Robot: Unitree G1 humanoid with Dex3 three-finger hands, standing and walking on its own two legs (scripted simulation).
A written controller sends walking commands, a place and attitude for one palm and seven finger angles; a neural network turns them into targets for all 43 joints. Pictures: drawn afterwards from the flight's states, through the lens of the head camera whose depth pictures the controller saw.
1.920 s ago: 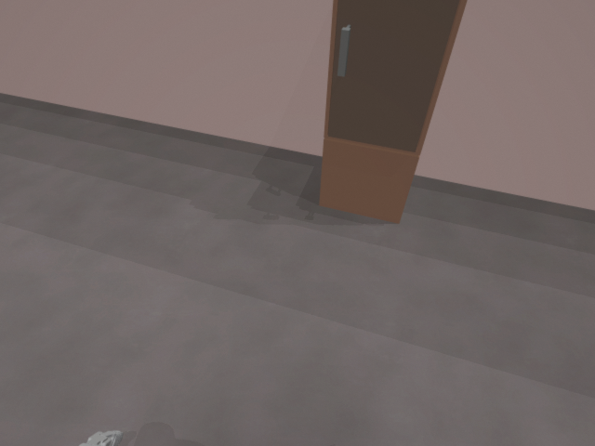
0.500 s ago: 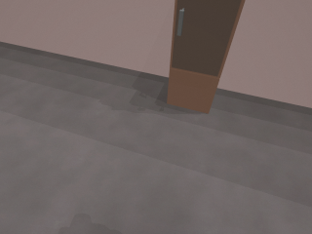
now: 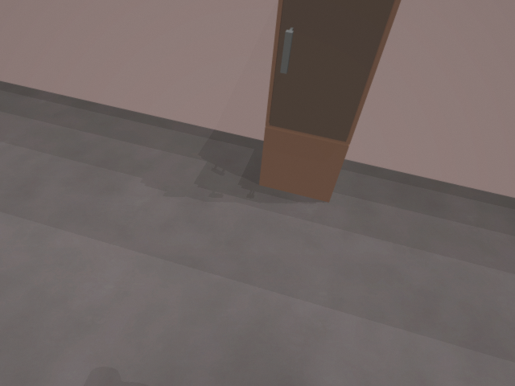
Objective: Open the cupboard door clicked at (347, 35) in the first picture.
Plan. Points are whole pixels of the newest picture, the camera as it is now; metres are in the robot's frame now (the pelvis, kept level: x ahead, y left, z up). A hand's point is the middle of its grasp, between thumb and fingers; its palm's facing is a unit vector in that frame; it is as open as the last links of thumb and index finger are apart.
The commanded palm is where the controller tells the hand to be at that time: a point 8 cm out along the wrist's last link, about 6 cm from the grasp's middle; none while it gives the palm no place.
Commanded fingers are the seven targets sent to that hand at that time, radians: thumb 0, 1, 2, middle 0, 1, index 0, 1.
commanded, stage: walk to a spot facing it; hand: left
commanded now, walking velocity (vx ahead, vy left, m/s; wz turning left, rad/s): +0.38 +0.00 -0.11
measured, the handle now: (287, 50) +1.23 -0.07 +0.02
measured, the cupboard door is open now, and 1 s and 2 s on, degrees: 0 0 0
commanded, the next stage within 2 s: turn to face it in 0.56 s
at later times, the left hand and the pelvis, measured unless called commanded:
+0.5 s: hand (189, 328) +0.27 +0.14 -0.17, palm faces +0.03 -0.98 -0.21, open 7.2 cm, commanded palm none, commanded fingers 0.00 0.90 0.90 -0.20 -0.30 -0.20 -0.30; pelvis +0.20 -0.05 +0.00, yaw +1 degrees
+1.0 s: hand (180, 284) +0.36 +0.18 -0.17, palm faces +0.04 -0.99 -0.16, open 7.4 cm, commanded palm none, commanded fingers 0.00 0.90 0.90 -0.20 -0.30 -0.20 -0.30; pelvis +0.36 +0.00 +0.01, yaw -3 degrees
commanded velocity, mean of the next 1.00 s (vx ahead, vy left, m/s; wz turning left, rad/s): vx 0.21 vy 0.00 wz -0.11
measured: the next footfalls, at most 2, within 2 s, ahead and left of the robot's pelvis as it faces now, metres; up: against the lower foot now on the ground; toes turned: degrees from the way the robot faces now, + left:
right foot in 0.30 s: +0.27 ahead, -0.14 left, +0.00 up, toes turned -9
left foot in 0.72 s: +0.42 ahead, +0.10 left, +0.00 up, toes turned +14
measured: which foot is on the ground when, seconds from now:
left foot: down 0.00-0.30, up 0.32-0.70, down 0.72-1.00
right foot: up 0.00-0.28, down 0.30-0.72, up 0.74-1.00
